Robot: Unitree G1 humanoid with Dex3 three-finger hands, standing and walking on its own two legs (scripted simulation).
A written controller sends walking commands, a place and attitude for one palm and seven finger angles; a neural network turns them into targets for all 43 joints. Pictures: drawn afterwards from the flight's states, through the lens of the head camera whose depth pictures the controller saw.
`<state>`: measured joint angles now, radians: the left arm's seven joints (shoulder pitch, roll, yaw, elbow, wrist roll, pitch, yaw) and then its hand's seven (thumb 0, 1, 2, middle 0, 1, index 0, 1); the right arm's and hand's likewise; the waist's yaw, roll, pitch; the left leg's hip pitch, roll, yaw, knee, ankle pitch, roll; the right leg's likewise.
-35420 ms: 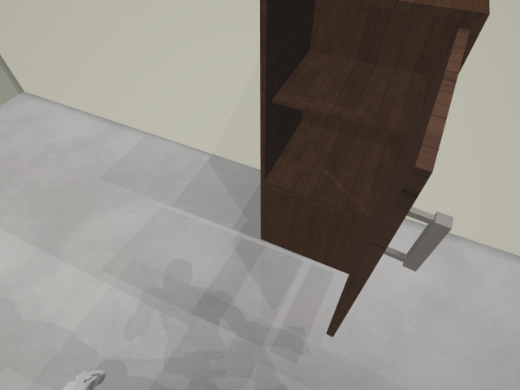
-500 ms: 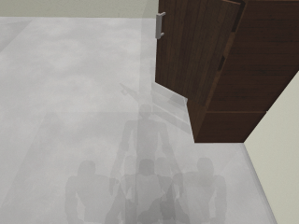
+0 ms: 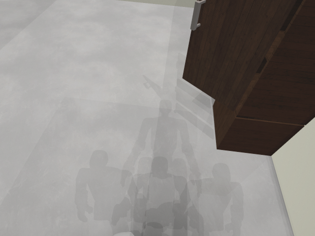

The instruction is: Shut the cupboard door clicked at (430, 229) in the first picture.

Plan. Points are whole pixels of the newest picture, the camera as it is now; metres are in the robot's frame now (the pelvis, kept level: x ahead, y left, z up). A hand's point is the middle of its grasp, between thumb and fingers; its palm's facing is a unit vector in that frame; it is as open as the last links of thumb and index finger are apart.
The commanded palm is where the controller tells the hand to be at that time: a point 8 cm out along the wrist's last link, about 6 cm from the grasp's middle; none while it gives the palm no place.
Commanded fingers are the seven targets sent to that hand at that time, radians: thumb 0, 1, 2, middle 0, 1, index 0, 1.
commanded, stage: walk to a spot facing it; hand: left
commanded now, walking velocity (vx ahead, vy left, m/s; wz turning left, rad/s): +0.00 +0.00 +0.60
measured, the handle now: (198, 15) +1.02 -0.16 +0.08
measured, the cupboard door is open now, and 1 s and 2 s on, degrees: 51 51 51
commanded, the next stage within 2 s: turn to face it in 1.32 s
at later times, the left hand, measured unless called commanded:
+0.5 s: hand out of the picture +0.10 +0.22 -0.13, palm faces +0.25 -0.93 -0.26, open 7.4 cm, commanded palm none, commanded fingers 0.00 0.90 0.90 -0.20 -0.30 -0.20 -0.30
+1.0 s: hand out of the picture -0.03 +0.11 -0.16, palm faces +0.69 -0.70 -0.19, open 7.4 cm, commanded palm none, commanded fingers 0.00 0.90 0.90 -0.20 -0.30 -0.20 -0.30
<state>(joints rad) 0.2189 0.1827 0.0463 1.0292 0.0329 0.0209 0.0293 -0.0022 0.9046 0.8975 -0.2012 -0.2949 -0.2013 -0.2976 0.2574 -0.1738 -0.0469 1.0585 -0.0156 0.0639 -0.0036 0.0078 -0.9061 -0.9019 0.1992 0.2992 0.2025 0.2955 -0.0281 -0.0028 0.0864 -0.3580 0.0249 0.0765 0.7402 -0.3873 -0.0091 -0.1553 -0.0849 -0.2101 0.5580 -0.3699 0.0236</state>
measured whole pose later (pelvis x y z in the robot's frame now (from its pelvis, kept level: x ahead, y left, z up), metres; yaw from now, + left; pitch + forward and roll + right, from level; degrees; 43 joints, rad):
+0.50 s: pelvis +0.03 -0.01 +0.01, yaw +18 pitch +3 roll -1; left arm 0.13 0.24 0.06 0.88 0.03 0.02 -0.02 0.00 0.91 0.90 -0.20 -0.29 -0.20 -0.30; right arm 0.30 -0.23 -0.07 0.96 -0.03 0.03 0.00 0.01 -0.90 -0.90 0.20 0.30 0.21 0.30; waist -0.06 0.03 0.03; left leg -0.30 -0.09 -0.18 0.46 -0.20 0.05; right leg -0.35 0.00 0.00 0.65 -0.37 0.05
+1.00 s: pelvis +0.17 +0.06 -0.01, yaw +41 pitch +1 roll +1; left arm 0.53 0.15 0.02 1.04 0.03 -0.05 0.01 0.00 0.90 0.90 -0.20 -0.29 -0.20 -0.30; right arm 0.03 -0.23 -0.04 0.88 -0.03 0.01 0.05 0.01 -0.91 -0.90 0.20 0.30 0.20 0.29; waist 0.05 -0.01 0.14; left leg -0.44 -0.04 0.17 0.65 -0.28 0.09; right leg 0.05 -0.14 -0.33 0.55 -0.50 0.06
